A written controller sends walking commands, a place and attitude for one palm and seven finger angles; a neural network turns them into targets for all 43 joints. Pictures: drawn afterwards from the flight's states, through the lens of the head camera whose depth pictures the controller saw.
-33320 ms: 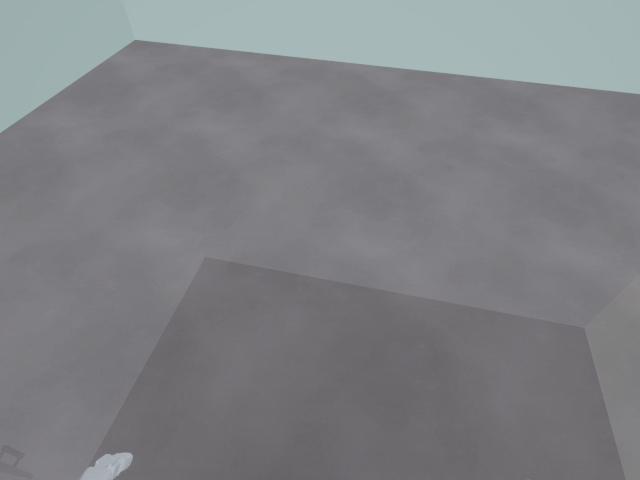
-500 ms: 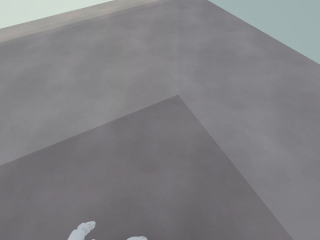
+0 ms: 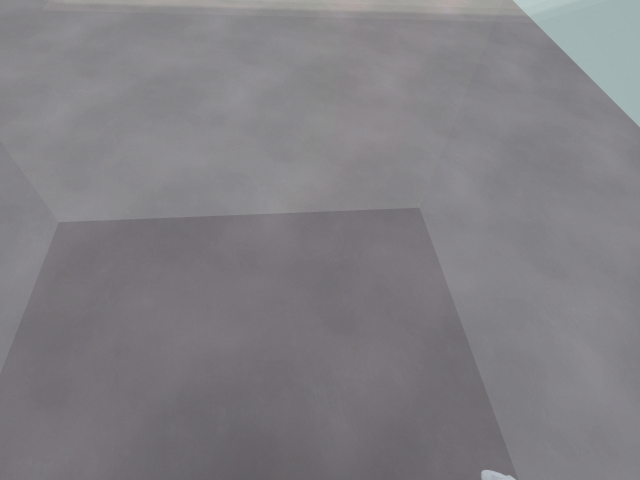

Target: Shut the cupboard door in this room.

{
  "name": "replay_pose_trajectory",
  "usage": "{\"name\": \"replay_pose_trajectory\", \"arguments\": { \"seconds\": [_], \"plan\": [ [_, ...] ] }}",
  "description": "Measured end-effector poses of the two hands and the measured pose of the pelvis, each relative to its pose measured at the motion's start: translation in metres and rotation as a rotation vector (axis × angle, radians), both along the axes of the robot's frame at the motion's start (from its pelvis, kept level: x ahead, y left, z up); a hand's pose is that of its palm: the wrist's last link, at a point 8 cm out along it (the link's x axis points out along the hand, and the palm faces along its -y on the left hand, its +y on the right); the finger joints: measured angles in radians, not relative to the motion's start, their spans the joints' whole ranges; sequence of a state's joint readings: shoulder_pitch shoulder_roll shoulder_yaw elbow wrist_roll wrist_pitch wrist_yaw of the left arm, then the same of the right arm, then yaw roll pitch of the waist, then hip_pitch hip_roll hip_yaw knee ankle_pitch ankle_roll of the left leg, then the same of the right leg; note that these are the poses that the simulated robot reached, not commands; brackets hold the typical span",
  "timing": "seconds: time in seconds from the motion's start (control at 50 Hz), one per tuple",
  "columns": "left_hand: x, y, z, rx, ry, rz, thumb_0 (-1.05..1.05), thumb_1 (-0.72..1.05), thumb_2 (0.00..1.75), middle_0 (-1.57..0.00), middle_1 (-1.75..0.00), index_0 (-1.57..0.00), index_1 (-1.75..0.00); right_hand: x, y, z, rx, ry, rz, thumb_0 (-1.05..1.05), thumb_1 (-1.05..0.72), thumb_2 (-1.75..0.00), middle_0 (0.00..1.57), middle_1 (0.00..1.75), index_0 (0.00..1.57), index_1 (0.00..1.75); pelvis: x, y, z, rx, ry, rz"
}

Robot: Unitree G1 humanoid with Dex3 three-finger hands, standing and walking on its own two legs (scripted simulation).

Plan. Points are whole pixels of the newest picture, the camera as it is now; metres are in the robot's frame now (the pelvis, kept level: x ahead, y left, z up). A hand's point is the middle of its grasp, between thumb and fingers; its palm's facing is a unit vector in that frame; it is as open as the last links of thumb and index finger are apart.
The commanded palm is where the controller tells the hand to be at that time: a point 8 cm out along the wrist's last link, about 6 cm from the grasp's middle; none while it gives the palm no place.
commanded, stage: turn or walk to find it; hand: left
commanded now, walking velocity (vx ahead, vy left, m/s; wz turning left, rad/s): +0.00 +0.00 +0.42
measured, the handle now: out of the picture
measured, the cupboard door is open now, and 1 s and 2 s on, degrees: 93 93 93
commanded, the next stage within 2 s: none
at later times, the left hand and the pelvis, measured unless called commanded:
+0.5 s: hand out of the picture +0.08 +0.19 -0.14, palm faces +0.17 -0.95 -0.27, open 7.4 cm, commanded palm none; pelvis -0.01 -0.02 +0.01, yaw +10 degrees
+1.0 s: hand out of the picture -0.10 +0.17 -0.16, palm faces +0.47 -0.84 -0.27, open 7.4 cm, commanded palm none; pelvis -0.03 -0.03 +0.00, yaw +25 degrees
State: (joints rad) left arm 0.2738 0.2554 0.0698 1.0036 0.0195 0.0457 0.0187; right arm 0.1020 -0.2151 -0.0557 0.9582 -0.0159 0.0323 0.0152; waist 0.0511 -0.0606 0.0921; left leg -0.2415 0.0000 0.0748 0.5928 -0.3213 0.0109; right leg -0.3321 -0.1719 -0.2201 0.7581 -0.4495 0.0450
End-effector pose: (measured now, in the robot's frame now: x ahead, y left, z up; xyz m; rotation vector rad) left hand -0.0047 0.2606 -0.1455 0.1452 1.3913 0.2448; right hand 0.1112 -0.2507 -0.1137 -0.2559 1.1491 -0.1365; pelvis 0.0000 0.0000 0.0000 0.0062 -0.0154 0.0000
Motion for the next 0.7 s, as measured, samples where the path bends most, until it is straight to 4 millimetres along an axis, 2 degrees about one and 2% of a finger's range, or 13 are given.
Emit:
{"name": "replay_pose_trajectory", "arguments": {
  "seconds": [0.06, 0.14, 0.28, 0.38, 0.5, 0.58, 0.7],
  "plan": [
    [-0.006, 0.011, 0.003, -0.007, 0.021, 0.021, 0.01, 0.91, 0.9, -0.2, -0.3, -0.2, -0.29, 0.006, 0.016, 0.012, -0.008, -0.026, 0.028, 0.01, -0.91, -0.9, 0.2, 0.3, 0.2, 0.3, -0.001, 0.008, 0.007, -0.019, -0.003, 0.018],
    [0.002, 0.019, 0.012, -0.017, -0.029, 0.037, 0.01, 0.91, 0.9, -0.2, -0.3, -0.19, -0.29, 0.004, 0.031, 0.018, -0.005, -0.011, 0.053, 0.01, -0.91, -0.9, 0.2, 0.3, 0.2, 0.3, -0.004, 0.016, 0.016, -0.035, 0.0, 0.049],
    [0.025, 0.019, 0.021, 0.0, -0.108, 0.035, 0.01, 0.91, 0.9, -0.2, -0.3, -0.19, -0.29, -0.019, 0.039, 0.009, 0.028, 0.049, 0.047, 0.01, -0.9, -0.9, 0.2, 0.3, 0.2, 0.3, -0.007, 0.016, 0.019, -0.025, 0.012, 0.089],
    [0.046, 0.006, 0.028, 0.017, -0.156, 0.025, 0.01, 0.91, 0.9, -0.2, -0.3, -0.19, -0.29, -0.047, 0.027, -0.004, 0.05, 0.129, 0.029, 0.01, -0.9, -0.9, 0.2, 0.3, 0.2, 0.3, -0.009, 0.004, 0.017, -0.015, 0.024, 0.128],
    [0.066, -0.024, 0.036, 0.055, -0.241, 0.022, 0.01, 0.91, 0.9, -0.2, -0.3, -0.2, -0.29, -0.073, -0.004, -0.029, 0.08, 0.226, 0.023, 0.01, -0.9, -0.9, 0.2, 0.3, 0.2, 0.3, -0.01, -0.024, 0.007, 0.015, 0.039, 0.181],
    [0.055, -0.045, 0.047, 0.076, -0.26, 0.046, 0.01, 0.91, 0.9, -0.2, -0.3, -0.2, -0.3, -0.071, -0.023, -0.036, 0.088, 0.257, 0.046, 0.01, -0.91, -0.9, 0.2, 0.3, 0.2, 0.3, -0.012, -0.038, 0.009, 0.019, 0.023, 0.228],
    [0.02, -0.063, 0.052, 0.079, -0.22, 0.134, 0.01, 0.9, 0.9, -0.2, -0.3, -0.2, -0.3, -0.048, -0.039, -0.03, 0.081, 0.247, 0.115, 0.01, -0.91, -0.9, 0.2, 0.3, 0.2, 0.3, -0.012, -0.05, 0.016, 0.046, 0.017, 0.289]
  ]
}}
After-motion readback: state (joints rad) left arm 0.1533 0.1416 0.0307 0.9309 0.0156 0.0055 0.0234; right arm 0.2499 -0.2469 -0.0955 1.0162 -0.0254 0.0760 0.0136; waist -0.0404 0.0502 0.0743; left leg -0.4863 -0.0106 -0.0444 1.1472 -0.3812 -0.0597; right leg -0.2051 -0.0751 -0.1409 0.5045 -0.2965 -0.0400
